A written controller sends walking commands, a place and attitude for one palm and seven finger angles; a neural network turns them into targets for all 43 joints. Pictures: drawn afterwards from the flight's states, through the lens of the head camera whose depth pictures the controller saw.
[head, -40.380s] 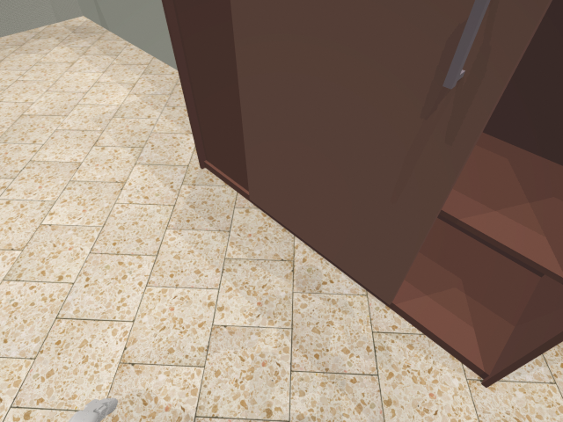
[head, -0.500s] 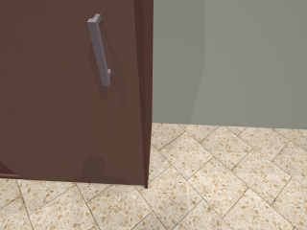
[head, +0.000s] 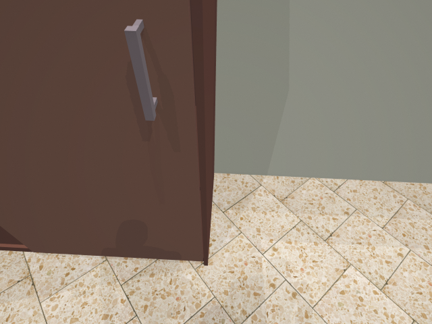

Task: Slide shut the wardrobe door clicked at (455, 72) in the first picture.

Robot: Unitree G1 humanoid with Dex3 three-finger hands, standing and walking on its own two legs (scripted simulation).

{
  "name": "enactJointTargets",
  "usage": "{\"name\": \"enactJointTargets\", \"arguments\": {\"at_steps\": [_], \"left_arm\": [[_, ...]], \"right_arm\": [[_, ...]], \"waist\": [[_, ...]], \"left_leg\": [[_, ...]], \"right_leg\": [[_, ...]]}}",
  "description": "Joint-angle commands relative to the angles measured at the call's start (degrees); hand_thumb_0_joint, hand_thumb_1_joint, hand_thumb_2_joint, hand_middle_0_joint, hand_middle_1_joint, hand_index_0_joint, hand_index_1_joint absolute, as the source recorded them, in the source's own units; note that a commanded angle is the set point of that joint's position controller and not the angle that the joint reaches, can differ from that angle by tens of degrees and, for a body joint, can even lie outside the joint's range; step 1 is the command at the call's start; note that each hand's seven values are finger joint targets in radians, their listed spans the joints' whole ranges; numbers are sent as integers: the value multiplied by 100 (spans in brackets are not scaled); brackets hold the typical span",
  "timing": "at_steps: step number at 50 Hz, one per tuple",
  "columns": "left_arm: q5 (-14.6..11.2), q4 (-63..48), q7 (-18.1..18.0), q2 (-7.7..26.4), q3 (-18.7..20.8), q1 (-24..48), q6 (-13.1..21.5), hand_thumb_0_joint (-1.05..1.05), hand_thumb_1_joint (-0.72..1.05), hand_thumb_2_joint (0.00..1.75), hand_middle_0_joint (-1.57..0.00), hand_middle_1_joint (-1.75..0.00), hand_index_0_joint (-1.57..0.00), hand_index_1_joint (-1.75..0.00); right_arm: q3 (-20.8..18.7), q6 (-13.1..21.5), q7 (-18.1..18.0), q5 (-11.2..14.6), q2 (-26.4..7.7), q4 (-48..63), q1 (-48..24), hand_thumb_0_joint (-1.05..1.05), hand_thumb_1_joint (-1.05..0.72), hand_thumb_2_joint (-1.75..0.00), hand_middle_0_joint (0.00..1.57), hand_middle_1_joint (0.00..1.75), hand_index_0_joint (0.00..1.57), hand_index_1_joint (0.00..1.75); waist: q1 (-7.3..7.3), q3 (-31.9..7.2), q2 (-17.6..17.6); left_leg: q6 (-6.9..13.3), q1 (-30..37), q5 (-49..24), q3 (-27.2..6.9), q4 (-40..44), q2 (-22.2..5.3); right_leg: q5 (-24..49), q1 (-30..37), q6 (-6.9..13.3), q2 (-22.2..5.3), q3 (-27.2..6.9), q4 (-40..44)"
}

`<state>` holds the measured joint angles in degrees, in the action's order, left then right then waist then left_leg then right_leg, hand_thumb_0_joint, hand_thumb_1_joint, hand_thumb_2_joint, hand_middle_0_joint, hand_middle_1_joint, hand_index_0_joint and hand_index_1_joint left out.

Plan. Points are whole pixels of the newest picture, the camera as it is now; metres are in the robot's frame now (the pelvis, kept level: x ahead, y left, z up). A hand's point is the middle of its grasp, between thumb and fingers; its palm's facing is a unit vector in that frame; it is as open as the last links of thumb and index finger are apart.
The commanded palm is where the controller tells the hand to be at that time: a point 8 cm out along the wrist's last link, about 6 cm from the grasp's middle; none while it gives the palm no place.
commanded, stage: look again from close up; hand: left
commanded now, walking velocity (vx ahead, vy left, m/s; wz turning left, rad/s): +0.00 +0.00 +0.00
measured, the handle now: (145, 73) +0.47 +0.17 +0.23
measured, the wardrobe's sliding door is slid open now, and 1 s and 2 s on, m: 0.00 0.00 0.00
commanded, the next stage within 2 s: raise the hand with hooked fingers in 1.06 s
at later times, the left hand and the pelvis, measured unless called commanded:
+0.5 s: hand out of the picture -0.03 +0.16 -0.18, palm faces +0.04 -0.98 -0.17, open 7.4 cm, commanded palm none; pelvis +0.00 +0.00 +0.00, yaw +0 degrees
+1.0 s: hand out of the picture -0.03 +0.15 -0.18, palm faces +0.06 -0.98 -0.16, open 7.4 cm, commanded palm none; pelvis +0.00 +0.00 +0.00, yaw +1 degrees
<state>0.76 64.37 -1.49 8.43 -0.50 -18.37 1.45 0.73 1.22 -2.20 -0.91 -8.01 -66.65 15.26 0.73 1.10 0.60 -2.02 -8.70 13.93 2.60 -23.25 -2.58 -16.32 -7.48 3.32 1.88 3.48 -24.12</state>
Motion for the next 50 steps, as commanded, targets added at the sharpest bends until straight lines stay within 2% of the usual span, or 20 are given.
{"name": "enactJointTargets", "arguments": {"at_steps": [1,10,16,17,21,27,35,36,39,41,44,45,48,50], "left_arm": [[-18,-127,-45,568,134,-467,54,0,90,90,-20,-30,-20,-30],[-21,-125,-48,576,140,-521,70,0,90,90,-20,-30,-20,-30],[-16,-120,-50,521,137,-503,53,0,90,90,-20,-30,-20,-30],[-16,-113,-49,506,132,-515,52,0,90,90,-20,-30,-20,-30],[-18,-127,-49,519,142,-516,58,0,90,90,-20,-30,-20,-30],[-19,-106,-47,491,137,-531,55,0,90,90,-20,-30,-20,-30],[-22,-102,-49,490,148,-580,69,0,90,90,-20,-30,-20,-30],[-19,-100,-52,470,143,-572,58,0,90,90,-20,-30,-20,-30],[-23,-100,-51,465,142,-616,68,0,90,90,-20,-30,-20,-30],[-20,-101,-56,457,141,-585,58,0,90,90,-20,-30,-20,-30],[-23,-97,-52,442,145,-617,66,0,90,90,-20,-30,-20,-30],[-21,-94,-51,461,150,-608,71,0,90,90,-20,-30,-20,-30],[-19,-85,-54,437,148,-611,63,0,90,90,-20,-30,-20,-30],[-20,-86,-52,456,149,-642,72,0,90,90,-20,-30,-20,-30]], "right_arm": [[-96,53,-28,29,-508,133,370,0,-90,-90,20,30,20,30],[-101,53,-26,24,-507,133,365,0,-90,-90,20,30,20,30],[-102,44,-29,26,-458,116,419,0,-90,-90,20,30,20,30],[-102,44,-28,21,-484,117,390,0,-90,-90,20,30,20,30],[-101,49,-28,27,-457,119,435,0,-90,-90,20,30,20,30],[-100,37,-27,25,-434,126,431,0,-90,-90,20,30,20,30],[-99,51,-34,25,-411,111,471,0,-90,-90,20,30,20,30],[-97,40,-36,30,-391,110,468,0,-90,-90,20,30,20,30],[-101,45,-31,26,-398,115,473,0,-90,-90,20,30,20,30],[-100,33,-37,30,-369,94,499,0,-90,-90,20,30,20,30],[-102,41,-35,26,-373,110,483,0,-90,-90,20,30,20,30],[-102,44,-36,26,-377,108,494,0,-90,-90,20,30,20,30],[-98,37,-37,28,-366,103,496,0,-90,-90,20,30,20,30],[-99,44,-37,27,-372,106,493,0,-90,-90,20,30,20,30]], "waist": [[-6,277,6],[5,225,2],[-1,337,50],[5,367,-33],[0,257,14],[4,360,-15],[12,237,-24],[11,342,43],[21,253,5],[7,365,-4],[8,291,-71],[7,260,5],[9,335,-18],[14,241,-21]], "left_leg": [[265,-61,-1010,-331,274,-363],[257,-35,-1032,-327,233,-345],[259,-96,-925,-348,300,-355],[257,-85,-952,-354,283,-345],[257,-70,-979,-344,278,-353],[246,-133,-879,-350,273,-327],[246,-112,-995,-357,238,-316],[244,-143,-942,-358,248,-319],[247,-100,-983,-344,216,-314],[242,-170,-940,-340,228,-317],[249,-107,-993,-367,216,-312],[246,-96,-1034,-367,209,-319],[241,-143,-963,-368,230,-314],[243,-100,-1030,-350,196,-315]], "right_leg": [[1435,-279,-72,-772,-683,494],[1546,-270,-73,-800,-699,505],[1274,-318,-69,-765,-670,536],[1255,-378,-66,-761,-684,537],[1346,-267,-68,-766,-669,521],[1177,-366,-62,-766,-687,561],[1381,-249,-60,-787,-679,538],[1300,-304,-69,-772,-644,545],[1346,-294,-76,-796,-650,550],[1307,-306,-78,-782,-620,555],[1308,-327,-61,-784,-660,555],[1396,-288,-62,-783,-639,528],[1258,-324,-64,-777,-631,556],[1417,-267,-70,-796,-640,543]]}}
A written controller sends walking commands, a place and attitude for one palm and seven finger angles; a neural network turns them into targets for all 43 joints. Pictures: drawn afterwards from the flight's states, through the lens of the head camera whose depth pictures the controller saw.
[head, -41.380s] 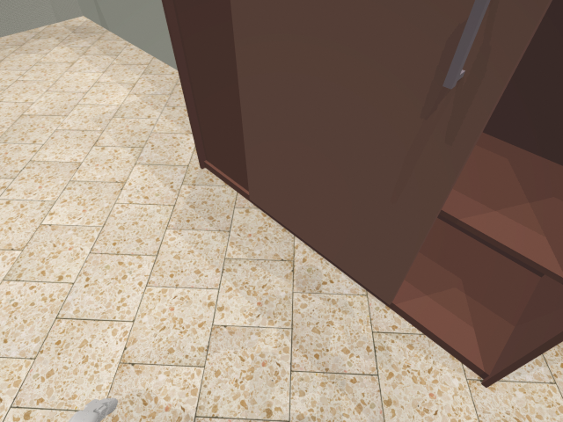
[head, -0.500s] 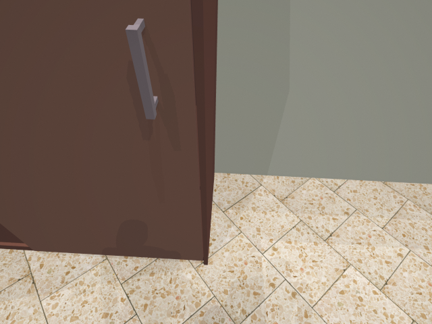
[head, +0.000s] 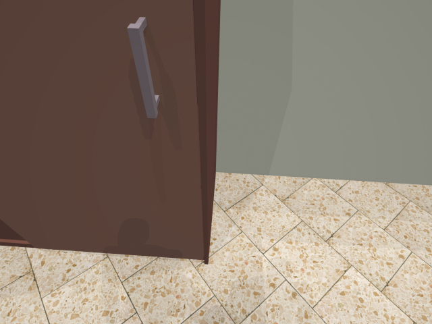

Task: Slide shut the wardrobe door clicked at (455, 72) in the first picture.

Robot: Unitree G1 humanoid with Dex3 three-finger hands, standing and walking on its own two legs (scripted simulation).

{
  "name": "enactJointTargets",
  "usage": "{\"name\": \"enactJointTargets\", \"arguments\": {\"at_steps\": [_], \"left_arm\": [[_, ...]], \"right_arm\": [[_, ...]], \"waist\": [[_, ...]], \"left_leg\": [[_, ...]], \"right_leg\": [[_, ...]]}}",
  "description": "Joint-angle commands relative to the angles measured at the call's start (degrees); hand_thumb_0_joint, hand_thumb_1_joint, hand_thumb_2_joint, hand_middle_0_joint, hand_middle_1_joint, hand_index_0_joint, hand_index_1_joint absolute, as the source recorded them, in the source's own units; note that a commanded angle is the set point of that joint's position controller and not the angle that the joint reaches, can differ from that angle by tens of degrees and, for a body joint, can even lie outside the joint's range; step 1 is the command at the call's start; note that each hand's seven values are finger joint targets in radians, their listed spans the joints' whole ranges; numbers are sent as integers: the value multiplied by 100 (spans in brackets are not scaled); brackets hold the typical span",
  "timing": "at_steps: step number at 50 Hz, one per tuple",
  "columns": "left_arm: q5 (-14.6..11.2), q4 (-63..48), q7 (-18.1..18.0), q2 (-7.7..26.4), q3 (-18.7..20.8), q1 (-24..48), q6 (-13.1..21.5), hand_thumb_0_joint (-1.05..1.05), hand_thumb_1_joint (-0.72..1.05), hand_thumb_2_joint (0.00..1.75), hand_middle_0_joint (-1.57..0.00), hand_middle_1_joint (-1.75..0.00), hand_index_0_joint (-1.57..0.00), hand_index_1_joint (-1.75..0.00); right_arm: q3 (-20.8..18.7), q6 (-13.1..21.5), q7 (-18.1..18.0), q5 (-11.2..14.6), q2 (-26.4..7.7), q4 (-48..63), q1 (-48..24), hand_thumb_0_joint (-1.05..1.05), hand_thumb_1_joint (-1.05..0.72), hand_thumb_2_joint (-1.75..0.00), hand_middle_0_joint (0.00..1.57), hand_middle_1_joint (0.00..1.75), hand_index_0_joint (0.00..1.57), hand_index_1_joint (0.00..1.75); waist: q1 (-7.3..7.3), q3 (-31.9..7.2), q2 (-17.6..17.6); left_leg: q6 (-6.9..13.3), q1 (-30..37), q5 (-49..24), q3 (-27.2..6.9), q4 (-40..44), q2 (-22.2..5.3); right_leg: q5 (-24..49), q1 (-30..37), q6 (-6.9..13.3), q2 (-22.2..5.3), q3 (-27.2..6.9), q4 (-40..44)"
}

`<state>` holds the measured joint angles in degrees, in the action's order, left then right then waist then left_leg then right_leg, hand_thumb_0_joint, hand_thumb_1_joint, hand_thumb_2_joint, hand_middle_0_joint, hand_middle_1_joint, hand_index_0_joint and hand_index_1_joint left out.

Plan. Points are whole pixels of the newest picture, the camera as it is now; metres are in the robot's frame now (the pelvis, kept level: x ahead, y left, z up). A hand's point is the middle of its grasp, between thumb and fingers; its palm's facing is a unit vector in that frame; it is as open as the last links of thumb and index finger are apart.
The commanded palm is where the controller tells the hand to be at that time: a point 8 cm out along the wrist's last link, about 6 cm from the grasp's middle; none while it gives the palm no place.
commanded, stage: look again from close up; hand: left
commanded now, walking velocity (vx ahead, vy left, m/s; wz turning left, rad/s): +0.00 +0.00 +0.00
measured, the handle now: (147, 71) +0.48 +0.17 +0.23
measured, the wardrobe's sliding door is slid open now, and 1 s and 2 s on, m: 0.00 0.00 0.00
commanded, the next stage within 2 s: raise the hand with hooked fingers in 0.06 s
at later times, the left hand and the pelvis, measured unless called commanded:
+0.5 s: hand (143, 268) +0.20 +0.14 +0.04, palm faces -0.06 -1.00 +0.03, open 8.0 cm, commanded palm +0.12 +0.23 +0.00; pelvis -0.02 +0.01 -0.03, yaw +0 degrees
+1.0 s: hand (84, 251) +0.21 +0.22 +0.08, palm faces -0.02 -1.00 -0.06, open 11.1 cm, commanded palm +0.16 +0.28 +0.10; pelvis -0.03 +0.03 -0.02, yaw +0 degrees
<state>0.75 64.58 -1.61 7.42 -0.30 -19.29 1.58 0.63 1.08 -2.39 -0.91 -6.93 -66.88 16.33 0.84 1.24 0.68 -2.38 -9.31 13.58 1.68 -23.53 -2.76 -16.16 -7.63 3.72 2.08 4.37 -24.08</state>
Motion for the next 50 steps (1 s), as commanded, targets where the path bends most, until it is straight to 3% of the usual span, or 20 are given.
{"name": "enactJointTargets", "arguments": {"at_steps": [1,7,8,9,10,11,12,13,17,20,21,23,26,30,31,35,37,42,46,50], "left_arm": [[-16,-105,-46,532,130,-509,46,0,90,90,-20,-30,-20,-30],[-17,-107,-48,531,134,-543,53,0,90,90,-20,-30,-20,-30],[60,91,-296,648,140,-898,195,0,90,90,-20,-30,-20,-30],[-1261,-9001,-110,1554,-68,3497,1456,0,88,89,-20,-32,-20,-32],[-768,-7547,-442,1436,310,1494,1053,0,85,88,-20,-33,-20,-33],[-894,-7506,-754,1128,149,1423,761,0,83,87,-21,-34,-21,-34],[-882,-5882,-682,-31,-331,-463,143,0,81,86,-21,-36,-21,-36],[-1083,-7364,-552,-185,-625,326,268,0,78,85,-21,-37,-21,-37],[-996,-7234,-200,-182,-675,-95,1122,0,69,81,-22,-43,-22,-43],[-1251,-5972,608,-164,26,-1870,2027,0,62,78,-22,-48,-22,-48],[-1317,-5717,985,217,532,-2421,2273,0,60,77,-22,-50,-22,-50],[-1443,-6098,1566,823,1149,-2202,2585,0,55,75,-22,-53,-22,-53],[-1243,-7483,1415,1185,1308,-1843,2045,0,48,72,-23,-57,-23,-57],[-1294,-9188,754,883,1132,-654,2112,0,39,68,-24,-63,-24,-63],[-1290,-9632,671,933,1076,-180,2304,0,36,67,-24,-64,-24,-64],[-1404,-9451,1021,772,565,705,2960,0,27,63,-25,-70,-25,-70],[-1495,-9173,1472,822,285,1031,2853,0,22,61,-25,-74,-25,-74],[-1655,-7732,2103,1570,1219,307,1243,0,11,56,-26,-81,-26,-81],[-2071,-8161,1684,1936,2306,246,323,0,1,52,-26,-87,-26,-87],[-2109,-9360,1181,1809,2492,478,525,0,-8,48,-27,-93,-27,-93]], "right_arm": [[-92,48,-24,26,-457,121,405,0,-90,-90,20,30,20,30],[-89,47,-29,27,-484,131,390,0,-90,-90,20,30,20,30],[-121,87,58,75,-655,572,-367,0,-90,-90,20,30,20,30],[-199,988,-163,254,-1860,2724,-171,0,-90,-90,20,30,20,30],[-93,1436,-333,198,-1183,2334,-579,0,-90,-90,20,30,20,30],[-208,1587,-348,313,-1286,2119,-608,0,-90,-90,20,30,20,30],[-217,1597,-290,411,-1017,2101,-381,0,-90,-90,20,30,20,30],[-220,1708,-313,487,-1112,2670,-440,0,-90,-90,20,30,20,30],[-320,2104,-355,257,-1376,3184,-444,0,-90,-90,20,30,20,30],[-476,2040,-135,135,-1379,3439,-715,0,-90,-90,20,30,20,30],[-530,1936,1,189,-1382,3531,-780,0,-90,-90,20,30,20,30],[-579,1753,128,180,-1477,3949,-1026,0,-90,-90,20,30,20,30],[-519,1304,139,205,-1320,4527,-1257,0,-90,-90,20,30,20,30],[-407,1106,34,205,-1084,4823,-915,0,-90,-90,20,30,20,30],[-391,1119,6,169,-1112,4777,-710,0,-90,-90,20,30,20,30],[-243,1408,-110,200,-1238,4392,-580,0,-90,-90,20,30,20,30],[-178,1537,-174,264,-1346,4301,-666,0,-90,-90,20,30,20,30],[-128,1587,-324,428,-1439,4256,-879,0,-90,-90,20,30,20,30],[-28,1492,-368,408,-1237,4372,-1332,0,-90,-90,20,30,20,30],[-4,1691,-219,364,-1130,4320,-1066,0,-90,-90,20,30,20,30]], "waist": [[-14,308,2],[0,323,-20],[207,547,-134],[-707,-2185,-1389],[-82,-2142,-2229],[-306,-1560,-1919],[-305,-767,-922],[-272,-397,-347],[-488,-90,1536],[131,40,2249],[398,-77,1729],[425,-656,1015],[629,-1279,-554],[172,-1571,-795],[-8,-1529,-470],[-513,-935,-379],[-616,-738,-374],[-62,-915,-33],[399,-1287,336],[348,-1457,-468]], "left_leg": [[276,-76,-953,-268,255,-303],[269,-84,-965,-251,222,-293],[118,-712,-431,102,-1233,-208],[481,944,-1181,61,-221,256],[520,1071,-1738,141,-97,182],[361,524,-1159,80,-153,125],[429,-95,-726,-96,-96,63],[466,-211,-622,-229,-138,72],[503,-772,16,-237,-959,343],[287,-1992,131,-285,-1406,341],[203,-2093,-69,-203,-1514,394],[176,-2206,-378,28,-1836,503],[272,-1798,-675,297,-1766,548],[387,-1258,-942,108,-1818,370],[411,-1250,-872,-10,-1863,304],[444,-1221,-187,-254,-1964,223],[472,-1186,183,-365,-1885,207],[445,-1374,274,-350,-1427,265],[396,-1137,-214,-319,-1045,267],[330,-561,-1045,-239,-802,209]], "right_leg": [[1327,-276,-105,-786,-705,527],[1428,-285,-117,-799,-724,534],[4394,-393,-556,-1310,-1374,523],[2996,129,-265,-852,-943,-91],[1715,136,-89,-437,-655,-296],[870,-405,-131,-368,-282,-197],[709,-636,-212,-388,-85,-148],[628,-693,-280,-354,-78,-193],[-635,-2003,-448,-297,-229,-160],[-241,-2044,-479,-349,-293,-812],[339,-1797,-398,-386,-362,-1073],[1437,-1349,-344,-508,-443,-1520],[1713,-938,-252,-496,-434,-1706],[1673,-1278,-244,-287,-303,-1671],[1485,-1484,-275,-205,-282,-1663],[472,-2220,-300,-140,-274,-1404],[43,-2257,-311,-149,-336,-1205],[-242,-1431,-360,-308,-538,-651],[205,-671,-380,-303,-293,-612],[1216,-613,-306,-168,68,-780]]}}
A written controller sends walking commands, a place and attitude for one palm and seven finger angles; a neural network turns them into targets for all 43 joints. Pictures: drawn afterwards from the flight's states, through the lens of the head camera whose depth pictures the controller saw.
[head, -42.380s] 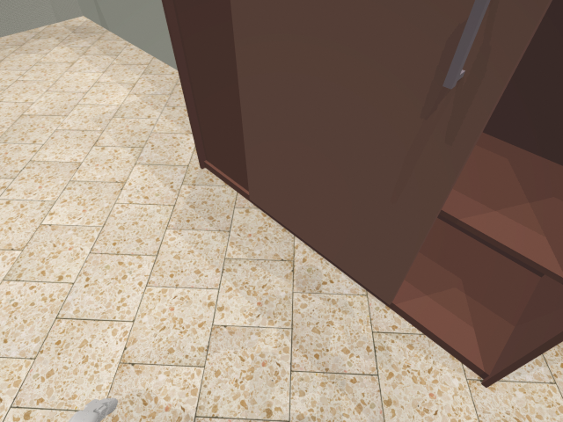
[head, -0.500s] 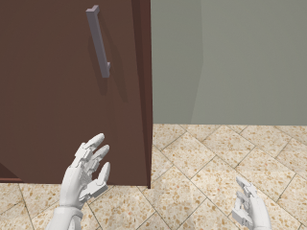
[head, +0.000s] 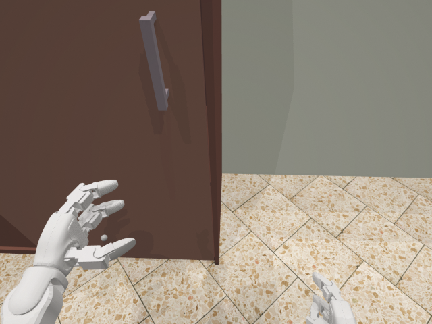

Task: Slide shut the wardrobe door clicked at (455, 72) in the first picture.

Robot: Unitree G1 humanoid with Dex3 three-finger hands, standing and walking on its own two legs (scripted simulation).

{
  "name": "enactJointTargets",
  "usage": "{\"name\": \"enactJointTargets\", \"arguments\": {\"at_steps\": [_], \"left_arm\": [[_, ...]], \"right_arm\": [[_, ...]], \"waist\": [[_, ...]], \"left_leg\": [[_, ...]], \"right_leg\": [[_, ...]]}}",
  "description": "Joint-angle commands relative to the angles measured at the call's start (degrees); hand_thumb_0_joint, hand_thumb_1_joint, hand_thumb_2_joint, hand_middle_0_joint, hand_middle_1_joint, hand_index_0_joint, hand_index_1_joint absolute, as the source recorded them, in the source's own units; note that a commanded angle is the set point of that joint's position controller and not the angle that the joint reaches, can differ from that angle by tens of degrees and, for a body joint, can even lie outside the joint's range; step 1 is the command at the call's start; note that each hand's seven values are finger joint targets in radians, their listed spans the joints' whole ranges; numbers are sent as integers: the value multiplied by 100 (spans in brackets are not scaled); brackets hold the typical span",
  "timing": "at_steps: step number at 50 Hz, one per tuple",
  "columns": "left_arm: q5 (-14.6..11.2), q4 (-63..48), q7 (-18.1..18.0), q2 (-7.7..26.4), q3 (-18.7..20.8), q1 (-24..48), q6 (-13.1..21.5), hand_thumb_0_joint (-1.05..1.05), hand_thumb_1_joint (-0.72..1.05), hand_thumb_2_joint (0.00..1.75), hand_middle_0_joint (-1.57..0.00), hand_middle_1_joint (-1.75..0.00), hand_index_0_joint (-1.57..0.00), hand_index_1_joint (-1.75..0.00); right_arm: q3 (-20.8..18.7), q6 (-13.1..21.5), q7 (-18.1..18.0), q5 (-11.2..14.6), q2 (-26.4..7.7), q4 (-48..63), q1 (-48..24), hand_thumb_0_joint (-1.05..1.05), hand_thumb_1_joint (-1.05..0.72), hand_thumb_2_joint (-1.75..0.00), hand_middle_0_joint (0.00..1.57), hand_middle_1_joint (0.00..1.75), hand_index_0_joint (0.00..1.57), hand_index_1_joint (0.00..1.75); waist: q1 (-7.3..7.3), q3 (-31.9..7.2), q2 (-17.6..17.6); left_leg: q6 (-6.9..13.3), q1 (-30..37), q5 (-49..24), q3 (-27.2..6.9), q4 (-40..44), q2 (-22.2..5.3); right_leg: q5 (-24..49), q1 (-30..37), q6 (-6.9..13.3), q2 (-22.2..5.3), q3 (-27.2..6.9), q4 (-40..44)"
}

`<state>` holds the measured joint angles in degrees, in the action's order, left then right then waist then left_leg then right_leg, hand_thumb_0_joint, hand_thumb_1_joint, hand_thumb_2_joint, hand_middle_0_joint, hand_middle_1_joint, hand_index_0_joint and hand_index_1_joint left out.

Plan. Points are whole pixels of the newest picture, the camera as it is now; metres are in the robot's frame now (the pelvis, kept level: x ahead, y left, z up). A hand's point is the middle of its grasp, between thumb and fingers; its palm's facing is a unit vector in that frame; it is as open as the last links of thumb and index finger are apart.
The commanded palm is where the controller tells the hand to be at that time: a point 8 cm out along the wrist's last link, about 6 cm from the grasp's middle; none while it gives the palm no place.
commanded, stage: raise the hand with hooked fingers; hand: left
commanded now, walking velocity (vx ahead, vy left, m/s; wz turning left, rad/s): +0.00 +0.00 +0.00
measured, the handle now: (157, 64) +0.51 +0.13 +0.25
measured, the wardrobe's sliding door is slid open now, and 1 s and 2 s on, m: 0.00 0.00 0.00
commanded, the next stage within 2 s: move the hooked fingers beside the handle in 1.26 s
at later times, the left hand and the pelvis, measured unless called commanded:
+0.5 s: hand (19, 174) +0.25 +0.26 +0.23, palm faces +0.13 -0.98 -0.13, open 13.7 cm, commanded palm +0.22 +0.31 +0.23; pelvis +0.01 +0.00 +0.02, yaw +2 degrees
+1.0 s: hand (23, 149) +0.28 +0.27 +0.24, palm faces +0.05 -0.99 -0.13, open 14.0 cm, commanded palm +0.23 +0.32 +0.28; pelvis +0.00 -0.01 +0.02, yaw +1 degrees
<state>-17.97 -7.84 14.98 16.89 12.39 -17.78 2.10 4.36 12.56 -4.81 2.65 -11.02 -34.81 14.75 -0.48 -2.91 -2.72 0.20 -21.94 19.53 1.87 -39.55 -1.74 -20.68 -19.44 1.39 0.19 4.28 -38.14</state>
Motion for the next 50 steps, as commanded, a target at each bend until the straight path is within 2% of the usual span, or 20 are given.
{"name": "enactJointTargets", "arguments": {"at_steps": [1,3,5,7,11,15,16,19,22,26,30,33,35,38,40,41,43,46,49,50], "left_arm": [[-158,-2250,-510,913,1156,405,557,0,-10,47,-27,-94,-27,-94],[-43,-2266,-424,761,820,600,672,0,-15,45,-27,-98,-27,-98],[-12,-1993,-235,716,615,844,600,0,-20,43,-28,-100,-28,-100],[-45,-1612,-1,836,571,1248,310,0,-24,41,-28,-103,-28,-103],[-94,-1408,179,1603,1203,1970,-259,0,-34,37,-29,-110,-29,-110],[-210,-1794,145,1857,1654,2614,-436,0,-43,33,-29,-115,-29,-115],[-223,-1771,146,1935,1723,2695,-464,0,-45,32,-30,-117,-30,-117],[-312,-1398,271,1881,1740,2950,-617,0,-50,30,-30,-120,-30,-120],[-299,-737,499,1947,1686,3258,-1045,0,-50,30,-30,-120,-30,-120],[-178,-351,717,2270,1698,3830,-1628,0,-50,30,-30,-120,-30,-120],[-178,-785,833,2920,2131,4669,-1743,0,-50,30,-30,-120,-30,-120],[-238,-874,867,3209,2405,4952,-1617,0,-50,30,-30,-120,-30,-120],[-274,-510,934,3280,2460,5124,-1613,0,-50,30,-30,-120,-30,-120],[-247,401,1045,3337,2349,5368,-1889,0,-50,30,-30,-120,-30,-120],[-181,1101,1125,2927,1944,5029,-2142,0,-50,30,-30,-120,-30,-120],[-147,1201,1177,2770,1806,4828,-2215,0,-50,30,-30,-120,-30,-120],[-127,932,1259,2815,1712,4856,-2336,0,-50,30,-30,-120,-30,-120],[-216,187,1330,3030,1917,4890,-2248,0,-50,30,-30,-120,-30,-120],[-311,-856,1145,3619,2662,5093,-1784,0,-50,30,-30,-120,-30,-120],[-335,-988,1049,3704,2823,5066,-1659,0,-50,30,-30,-120,-30,-120]], "right_arm": [[-364,600,63,-26,-764,1078,-834,0,-90,-90,20,30,20,30],[-403,746,107,-9,-849,981,-697,0,-90,-90,20,30,20,30],[-409,840,79,19,-954,876,-672,0,-90,-90,20,30,20,30],[-413,864,-17,78,-1057,776,-721,0,-90,-90,20,30,20,30],[-382,832,-209,121,-1130,732,-843,0,-90,-90,20,30,20,30],[-291,824,-211,113,-1012,792,-1059,0,-90,-90,20,30,20,30],[-255,810,-189,100,-1001,751,-1079,0,-90,-90,20,30,20,30],[-211,784,-158,118,-997,686,-1150,0,-90,-90,20,30,20,30],[-199,636,-147,176,-1045,588,-1171,0,-90,-90,20,30,20,30],[-155,406,-152,236,-1081,642,-1317,0,-90,-90,20,30,20,30],[-129,337,-150,229,-1062,824,-1511,0,-90,-90,20,30,20,30],[-87,315,-137,212,-1024,843,-1567,0,-90,-90,20,30,20,30],[-77,313,-139,227,-1043,772,-1580,0,-90,-90,20,30,20,30],[-79,249,-136,263,-1139,630,-1577,0,-90,-90,20,30,20,30],[-102,206,-116,319,-1189,610,-1495,0,-90,-90,20,30,20,30],[-135,181,-83,343,-1203,649,-1501,0,-90,-90,20,30,20,30],[-159,153,-51,373,-1242,774,-1566,0,-90,-90,20,30,20,30],[-153,129,-9,366,-1196,938,-1658,0,-90,-90,20,30,20,30],[-162,219,-27,283,-1127,1079,-1712,0,-90,-90,20,30,20,30],[-154,242,-45,263,-1097,1073,-1695,0,-90,-90,20,30,20,30]], "waist": [[468,-1006,9],[288,-816,-284],[189,-586,-247],[151,-162,-122],[326,-263,9],[435,-815,-258],[467,-794,-490],[429,-678,-368],[374,-292,-144],[395,-164,-23],[429,-982,-129],[454,-1175,-235],[425,-1029,-243],[386,-395,-196],[321,-43,173],[358,-39,210],[373,-357,6],[415,-945,201],[514,-1587,-26],[530,-1573,-115]], "left_leg": [[74,727,-1764,-279,826,98],[81,894,-1673,-237,851,87],[98,947,-1445,-278,937,65],[126,863,-1045,-321,1078,75],[157,1086,-788,-415,1350,113],[121,1564,-1371,-444,1448,135],[98,1638,-1499,-439,1465,136],[85,1733,-1762,-429,1505,133],[121,1649,-1651,-391,1573,158],[148,1609,-1498,-388,1628,184],[182,1975,-1707,-431,1591,242],[186,2082,-1828,-419,1583,265],[188,2049,-1707,-413,1598,260],[182,1743,-1385,-433,1646,233],[168,1486,-1173,-448,1633,204],[161,1482,-1236,-424,1589,189],[155,1550,-1250,-415,1524,220],[167,1697,-1471,-402,1392,211],[202,1947,-1749,-384,1358,249],[201,1973,-1808,-360,1364,241]], "right_leg": [[1755,603,-63,54,85,631],[1687,394,-66,58,71,709],[1503,314,-75,57,63,853],[1157,237,-89,53,10,1075],[737,479,-86,48,-31,1339],[1302,901,-45,38,39,1302],[1415,969,-20,62,24,1328],[1837,1033,-15,63,41,1377],[1891,932,-33,54,-12,1556],[1710,903,-43,34,-72,1697],[1877,1220,-33,-12,-121,1671],[2012,1372,-20,-4,-136,1704],[1938,1292,-26,-19,-165,1759],[1584,1008,-39,-82,-267,1923],[1277,742,-80,-99,-263,1929],[1357,776,-85,-129,-338,1929],[1432,834,-91,-181,-382,1820],[1691,1136,-124,-199,-445,1705],[1978,1483,-97,-173,-439,1588],[2043,1484,-87,-153,-397,1582]]}}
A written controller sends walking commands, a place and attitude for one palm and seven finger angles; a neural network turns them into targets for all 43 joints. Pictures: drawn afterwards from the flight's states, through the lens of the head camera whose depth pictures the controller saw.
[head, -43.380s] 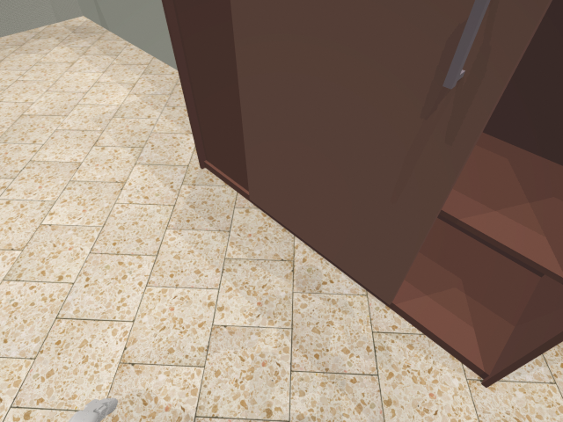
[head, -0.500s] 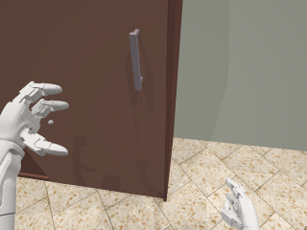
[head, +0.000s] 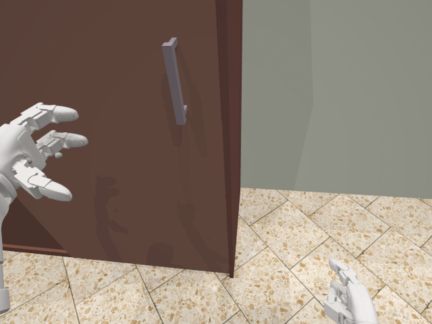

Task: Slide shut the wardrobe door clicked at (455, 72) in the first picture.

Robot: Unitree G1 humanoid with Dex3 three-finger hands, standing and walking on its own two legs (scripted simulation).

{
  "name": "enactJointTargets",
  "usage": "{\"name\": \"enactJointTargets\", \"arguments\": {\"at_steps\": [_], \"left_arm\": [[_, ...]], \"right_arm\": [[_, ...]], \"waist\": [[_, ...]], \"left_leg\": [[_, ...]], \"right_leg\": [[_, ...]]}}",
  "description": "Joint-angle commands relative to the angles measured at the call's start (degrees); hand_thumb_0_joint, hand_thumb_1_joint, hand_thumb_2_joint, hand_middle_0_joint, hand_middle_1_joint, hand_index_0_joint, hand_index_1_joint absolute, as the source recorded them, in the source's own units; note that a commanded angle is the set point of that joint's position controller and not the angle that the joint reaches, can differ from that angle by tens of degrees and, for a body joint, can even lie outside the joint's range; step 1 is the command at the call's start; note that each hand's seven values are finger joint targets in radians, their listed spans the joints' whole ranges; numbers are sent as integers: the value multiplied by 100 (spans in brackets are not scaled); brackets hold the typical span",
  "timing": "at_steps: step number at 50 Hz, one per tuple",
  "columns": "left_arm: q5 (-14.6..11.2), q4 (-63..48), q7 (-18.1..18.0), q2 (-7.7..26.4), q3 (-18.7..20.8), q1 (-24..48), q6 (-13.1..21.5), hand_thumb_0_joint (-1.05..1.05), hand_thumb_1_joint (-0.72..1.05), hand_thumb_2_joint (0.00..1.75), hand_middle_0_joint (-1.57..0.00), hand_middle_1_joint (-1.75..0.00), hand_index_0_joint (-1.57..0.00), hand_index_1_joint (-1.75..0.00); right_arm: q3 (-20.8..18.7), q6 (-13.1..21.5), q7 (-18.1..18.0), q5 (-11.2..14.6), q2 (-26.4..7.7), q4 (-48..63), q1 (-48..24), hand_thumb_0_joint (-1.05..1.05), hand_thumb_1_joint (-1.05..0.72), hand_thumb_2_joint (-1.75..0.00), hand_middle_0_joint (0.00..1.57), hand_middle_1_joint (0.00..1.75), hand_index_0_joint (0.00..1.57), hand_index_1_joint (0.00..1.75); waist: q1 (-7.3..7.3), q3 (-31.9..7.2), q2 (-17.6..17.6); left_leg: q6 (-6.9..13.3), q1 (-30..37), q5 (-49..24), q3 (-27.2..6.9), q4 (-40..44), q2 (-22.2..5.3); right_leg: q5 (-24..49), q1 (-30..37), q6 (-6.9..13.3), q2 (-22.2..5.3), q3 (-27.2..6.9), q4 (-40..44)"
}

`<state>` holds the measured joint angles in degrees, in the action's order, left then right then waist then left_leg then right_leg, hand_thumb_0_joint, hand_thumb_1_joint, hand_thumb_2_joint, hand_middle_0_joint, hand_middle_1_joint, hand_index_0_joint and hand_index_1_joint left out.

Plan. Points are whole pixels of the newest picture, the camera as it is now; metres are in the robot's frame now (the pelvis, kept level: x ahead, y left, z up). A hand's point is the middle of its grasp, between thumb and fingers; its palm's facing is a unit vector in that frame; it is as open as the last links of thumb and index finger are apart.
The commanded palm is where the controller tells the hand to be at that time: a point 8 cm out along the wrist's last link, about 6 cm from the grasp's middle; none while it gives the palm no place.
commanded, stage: raise the hand with hooked fingers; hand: left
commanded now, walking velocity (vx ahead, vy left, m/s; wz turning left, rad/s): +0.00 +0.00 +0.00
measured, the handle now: (177, 83) +0.51 +0.13 +0.23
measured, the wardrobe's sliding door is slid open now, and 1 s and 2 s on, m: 0.00 0.00 0.00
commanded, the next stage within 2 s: move the hooked fingers beside the handle in 0.26 s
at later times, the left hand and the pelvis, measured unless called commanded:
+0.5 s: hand (45, 139) +0.29 +0.28 +0.25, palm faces +0.07 -0.99 -0.11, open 14.0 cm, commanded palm +0.26 +0.31 +0.25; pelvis +0.01 +0.01 +0.00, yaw +0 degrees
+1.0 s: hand (85, 133) +0.35 +0.26 +0.22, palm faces +0.07 -0.99 -0.09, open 14.0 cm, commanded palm +0.32 +0.30 +0.25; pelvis +0.01 +0.00 +0.00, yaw +0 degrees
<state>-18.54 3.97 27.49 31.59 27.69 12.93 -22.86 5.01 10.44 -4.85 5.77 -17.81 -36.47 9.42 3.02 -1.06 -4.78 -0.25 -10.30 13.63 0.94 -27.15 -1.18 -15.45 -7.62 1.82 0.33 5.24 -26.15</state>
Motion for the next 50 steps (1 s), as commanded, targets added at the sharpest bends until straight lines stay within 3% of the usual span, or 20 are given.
{"name": "enactJointTargets", "arguments": {"at_steps": [1,4,8,11,15,16,17,19,24,26,28,31,34,36,37,40,42,44,46,50], "left_arm": [[-289,-2252,-309,2403,1486,1917,930,0,-50,30,-30,-120,-30,-120],[-259,-1654,-513,1967,1275,1875,880,0,-50,30,-30,-120,-30,-120],[-100,-664,-465,1574,643,1956,292,0,-50,30,-30,-120,-30,-120],[-7,-870,-275,1262,127,2004,124,0,-50,30,-30,-120,-30,-120],[-116,-1798,-87,1792,681,1999,407,0,-50,30,-30,-120,-30,-120],[-194,-1938,-91,1916,859,1876,540,0,-50,30,-30,-120,-30,-120],[-257,-2031,-116,1974,1009,1909,648,0,-50,30,-30,-120,-30,-120],[-306,-1685,-198,1972,1138,1924,738,0,-50,30,-30,-120,-30,-120],[-151,-1188,-416,1119,283,2135,331,0,-50,30,-30,-120,-30,-120],[-16,-937,-464,965,-56,2280,125,0,-50,30,-30,-120,-30,-120],[66,-1043,-488,1072,-101,2622,58,0,-50,30,-30,-120,-30,-120],[109,-1617,-559,1141,-104,2934,270,0,-50,30,-30,-120,-30,-120],[19,-1762,-657,1429,384,2966,602,0,-50,30,-30,-120,-30,-120],[-17,-1503,-735,1636,687,2699,659,0,-50,30,-30,-120,-30,-120],[-6,-1236,-765,1538,646,2696,613,0,-50,30,-30,-120,-30,-120],[88,-407,-810,1157,235,2618,274,0,-50,30,-30,-120,-30,-120],[147,-218,-786,1076,56,2628,68,0,-50,30,-30,-120,-30,-120],[212,-130,-747,1117,-66,2834,-4,0,-50,30,-30,-120,-30,-120],[206,-388,-713,1109,-137,3076,178,0,-50,30,-30,-120,-30,-120],[179,-984,-733,1397,32,4070,805,0,-50,30,-30,-120,-30,-120]], "right_arm": [[-204,456,-36,-97,-411,1175,-1122,0,-90,-90,20,30,20,30],[-216,482,-71,-80,-399,1006,-1041,0,-90,-90,20,30,20,30],[-232,409,-105,-14,-520,867,-958,0,-90,-90,20,30,20,30],[-238,386,-102,34,-508,974,-961,0,-90,-90,20,30,20,30],[-229,413,-100,-1,-473,1165,-1031,0,-90,-90,20,30,20,30],[-198,408,-79,-33,-431,1136,-1031,0,-90,-90,20,30,20,30],[-192,417,-85,-42,-418,1121,-1040,0,-90,-90,20,30,20,30],[-182,431,-84,-66,-421,1025,-1022,0,-90,-90,20,30,20,30],[-187,397,-47,-21,-401,883,-1037,0,-90,-90,20,30,20,30],[-191,326,-59,8,-427,831,-1021,0,-90,-90,20,30,20,30],[-206,311,-82,8,-461,883,-1027,0,-90,-90,20,30,20,30],[-184,295,-100,-33,-386,972,-1080,0,-90,-90,20,30,20,30],[-188,321,-102,-81,-353,977,-1075,0,-90,-90,20,30,20,30],[-187,282,-75,-115,-354,908,-1054,0,-90,-90,20,30,20,30],[-180,246,-73,-91,-353,866,-1062,0,-90,-90,20,30,20,30],[-198,132,-58,-34,-401,774,-1028,0,-90,-90,20,30,20,30],[-219,65,-42,-5,-436,808,-1039,0,-90,-90,20,30,20,30],[-240,20,-63,12,-477,851,-1015,0,-90,-90,20,30,20,30],[-258,34,-67,-6,-450,906,-972,0,-90,-90,20,30,20,30],[-265,159,-132,-33,-401,954,-942,0,-90,-90,20,30,20,30]], "waist": [[235,-1653,-40],[114,-882,-349],[17,-294,-181],[-47,-631,64],[36,-1687,230],[87,-1724,173],[91,-1721,16],[81,-1448,118],[-9,-627,-315],[-59,-413,-92],[-90,-669,22],[-65,-1291,61],[15,-1848,100],[129,-1800,108],[79,-1517,119],[-22,-800,178],[-24,-674,111],[-94,-743,242],[-130,-1042,353],[-204,-1840,34]], "left_leg": [[236,768,-1263,-269,157,174],[213,627,-1068,-232,270,130],[208,401,-765,-288,362,117],[229,602,-923,-315,321,103],[276,1039,-1374,-311,190,175],[259,1055,-1473,-309,199,168],[256,1081,-1519,-299,208,185],[245,947,-1498,-313,254,166],[176,759,-1216,-339,396,131],[181,662,-1015,-371,436,101],[205,713,-918,-422,447,128],[222,1032,-1245,-414,360,134],[221,1228,-1570,-378,321,162],[219,1086,-1684,-315,310,177],[215,930,-1644,-290,337,168],[197,611,-1333,-268,416,129],[200,539,-1230,-249,412,145],[224,518,-1152,-247,371,151],[247,688,-1233,-257,314,137],[267,1174,-1411,-247,252,166]], "right_leg": [[1481,317,-100,-134,-451,416],[1272,-117,-74,-103,-336,500],[928,-474,-108,-114,-332,594],[1129,-368,-123,-118,-329,529],[1720,77,-117,-74,-287,324],[1798,189,-101,-48,-289,344],[1854,184,-85,-32,-259,342],[1822,84,-80,-15,-190,360],[1404,-428,-56,-54,-151,447],[1116,-528,-63,-54,-171,540],[1005,-469,-78,-70,-178,524],[1276,-206,-50,-54,-194,437],[1702,144,-43,-46,-200,355],[1894,291,-36,-49,-212,375],[1902,213,-41,-61,-190,390],[1610,-191,-69,-75,-161,463],[1539,-252,-74,-101,-219,517],[1458,-281,-98,-111,-249,513],[1527,-177,-94,-100,-288,501],[1713,53,-81,-87,-342,429]]}}
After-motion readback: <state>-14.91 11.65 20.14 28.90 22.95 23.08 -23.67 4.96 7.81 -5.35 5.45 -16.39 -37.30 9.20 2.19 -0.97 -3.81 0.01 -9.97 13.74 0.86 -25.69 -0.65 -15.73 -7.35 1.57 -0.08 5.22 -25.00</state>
